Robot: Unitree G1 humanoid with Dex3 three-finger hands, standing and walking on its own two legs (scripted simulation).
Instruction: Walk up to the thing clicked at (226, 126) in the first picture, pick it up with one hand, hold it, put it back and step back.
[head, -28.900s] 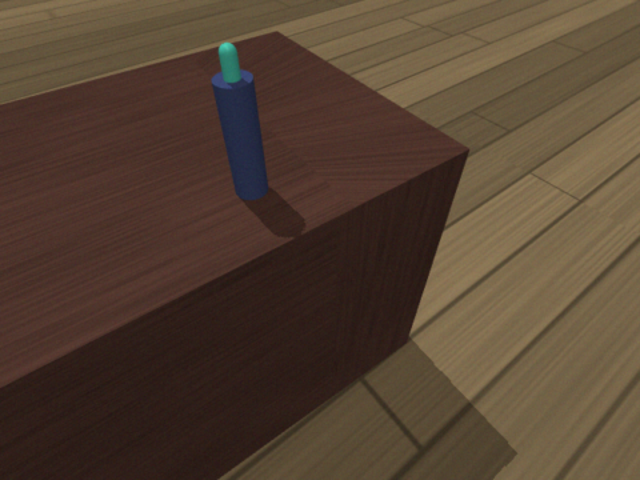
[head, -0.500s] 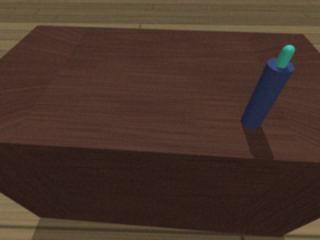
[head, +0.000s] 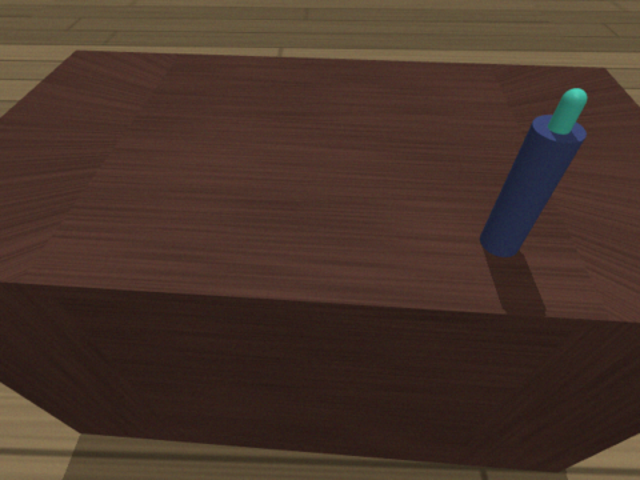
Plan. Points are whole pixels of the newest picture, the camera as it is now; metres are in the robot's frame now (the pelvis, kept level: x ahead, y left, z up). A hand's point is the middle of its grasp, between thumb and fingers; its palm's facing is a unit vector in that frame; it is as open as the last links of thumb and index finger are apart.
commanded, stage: stand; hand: right
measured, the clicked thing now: (531, 180) +0.46 -0.25 +0.14
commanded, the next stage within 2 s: step back in 0.62 s
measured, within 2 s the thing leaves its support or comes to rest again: neither
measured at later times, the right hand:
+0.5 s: hand out of the picture +0.07 -0.25 -0.16, palm faces -0.02 +0.94 -0.34, open 7.4 cm
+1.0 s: hand out of the picture +0.02 -0.26 -0.17, palm faces -0.02 +0.90 -0.43, open 7.4 cm
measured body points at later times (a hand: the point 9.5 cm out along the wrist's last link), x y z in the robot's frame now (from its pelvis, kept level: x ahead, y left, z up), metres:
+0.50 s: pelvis +0.00 +0.00 +0.00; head +0.01 +0.00 +0.45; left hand +0.07 +0.30 -0.13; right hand +0.07 -0.30 -0.13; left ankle +0.00 +0.13 -0.75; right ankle -0.01 -0.13 -0.75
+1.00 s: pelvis -0.07 +0.03 -0.03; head +0.00 +0.04 +0.41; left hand +0.06 +0.34 -0.15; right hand +0.03 -0.31 -0.14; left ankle -0.09 +0.14 -0.74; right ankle -0.01 -0.13 -0.75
